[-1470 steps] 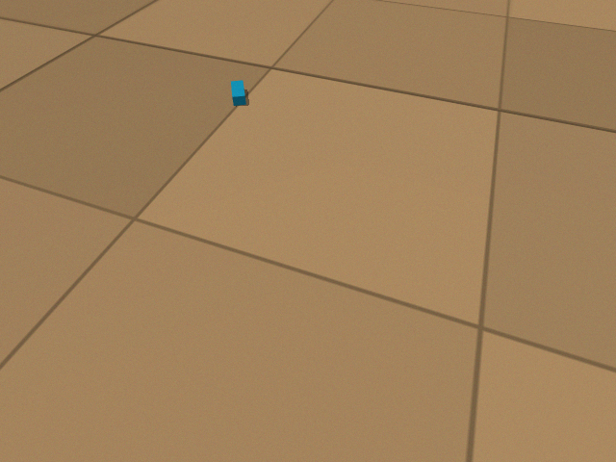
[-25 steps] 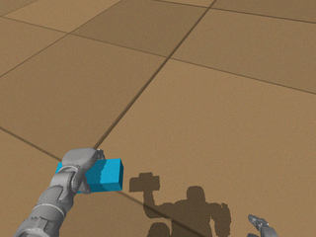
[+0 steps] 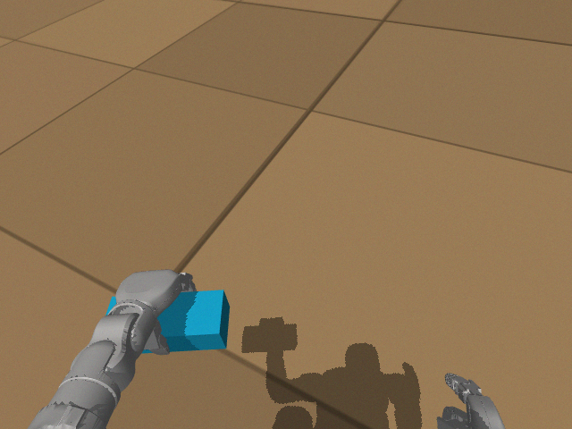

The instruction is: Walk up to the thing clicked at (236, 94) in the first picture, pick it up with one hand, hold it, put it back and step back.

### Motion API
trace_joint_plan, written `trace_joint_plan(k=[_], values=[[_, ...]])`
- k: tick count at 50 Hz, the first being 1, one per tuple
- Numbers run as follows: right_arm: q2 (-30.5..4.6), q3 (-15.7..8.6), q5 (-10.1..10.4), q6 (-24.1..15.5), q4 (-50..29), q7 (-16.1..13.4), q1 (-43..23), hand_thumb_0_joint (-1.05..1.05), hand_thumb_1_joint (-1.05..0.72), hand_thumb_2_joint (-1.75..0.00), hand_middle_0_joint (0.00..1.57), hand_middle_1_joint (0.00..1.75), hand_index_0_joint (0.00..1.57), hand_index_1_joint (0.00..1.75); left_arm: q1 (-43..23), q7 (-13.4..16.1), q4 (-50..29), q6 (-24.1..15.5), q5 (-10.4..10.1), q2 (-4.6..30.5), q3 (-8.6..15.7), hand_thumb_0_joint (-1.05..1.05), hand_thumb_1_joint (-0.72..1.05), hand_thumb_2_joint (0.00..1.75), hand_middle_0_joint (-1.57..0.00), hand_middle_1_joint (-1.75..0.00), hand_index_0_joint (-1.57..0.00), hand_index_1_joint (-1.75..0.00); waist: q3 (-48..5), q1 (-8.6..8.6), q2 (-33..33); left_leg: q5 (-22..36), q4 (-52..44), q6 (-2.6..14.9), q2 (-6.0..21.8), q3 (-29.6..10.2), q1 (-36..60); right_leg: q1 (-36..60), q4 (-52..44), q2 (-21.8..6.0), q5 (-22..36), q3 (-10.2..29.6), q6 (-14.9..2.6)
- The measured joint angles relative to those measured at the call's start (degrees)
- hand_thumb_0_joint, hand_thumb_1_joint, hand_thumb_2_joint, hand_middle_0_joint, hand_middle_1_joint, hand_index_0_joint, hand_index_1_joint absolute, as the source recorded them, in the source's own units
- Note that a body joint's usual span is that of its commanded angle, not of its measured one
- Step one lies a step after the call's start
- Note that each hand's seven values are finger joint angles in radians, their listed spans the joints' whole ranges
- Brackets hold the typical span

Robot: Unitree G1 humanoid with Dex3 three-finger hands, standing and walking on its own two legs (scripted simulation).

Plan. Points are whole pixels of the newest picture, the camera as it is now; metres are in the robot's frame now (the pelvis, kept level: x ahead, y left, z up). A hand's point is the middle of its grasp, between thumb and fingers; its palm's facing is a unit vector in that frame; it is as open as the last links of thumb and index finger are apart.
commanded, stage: hold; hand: left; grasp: from above
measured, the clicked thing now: (168, 322) +0.30 +0.22 -0.07
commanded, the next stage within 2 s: crouch in 0.82 s
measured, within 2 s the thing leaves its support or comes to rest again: neither
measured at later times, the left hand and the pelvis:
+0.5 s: hand (156, 319) +0.29 +0.22 -0.02, palm faces -0.44 -0.06 -0.89, open 10.3 cm; pelvis +0.00 +0.00 +0.01, yaw +0 degrees
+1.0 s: hand (157, 309) +0.30 +0.22 -0.02, palm faces -0.45 -0.06 -0.89, open 10.3 cm; pelvis +0.01 +0.00 +0.01, yaw +0 degrees
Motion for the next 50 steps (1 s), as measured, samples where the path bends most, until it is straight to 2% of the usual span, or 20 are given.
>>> trace_joint_plan(k=[20, 41, 50], values=[[0.17, 0.54, 0.29, 0.48, -0.53, -0.42, -1.04, 0.01, -0.91, -0.90, 0.20, 0.30, 0.20, 0.30, 1.72, -1.76, -3.23, -0.09, -0.53, 0.45, -0.14, 0.00, -0.03, 0.48, -0.72, -0.46, -0.72, -0.46, 0.97, 0.60, 0.24, 1.45, -3.37, -0.05, -0.07, 0.10, 3.52, 3.29, -2.89, -0.06, 1.18, 0.05, -0.06], [0.40, 0.15, 0.27, 1.48, 0.19, -0.44, -0.96, 0.01, -0.91, -0.90, 0.20, 0.30, 0.20, 0.30, 0.65, -0.23, -1.91, -0.09, 0.13, 0.19, -0.14, 0.00, -0.03, 0.48, -0.72, -0.46, -0.71, -0.47, 1.40, 0.68, 0.06, 1.55, -4.94, 0.06, -0.11, 0.08, 4.64, 4.44, -4.45, -0.11, 1.26, 0.00, 0.04], [0.29, 0.00, 0.39, 2.04, -0.24, -0.35, -0.31, 0.01, -0.91, -0.90, 0.20, 0.30, 0.20, 0.30, 0.08, -0.88, -0.67, -0.44, -0.24, 0.35, -0.06, 0.00, -0.01, 0.47, -0.70, -0.47, -0.70, -0.47, 1.18, 0.43, 0.07, 1.47, -5.43, 0.08, -0.04, 0.19, 5.29, 5.06, -4.97, -0.04, 1.23, 0.09, 0.04]])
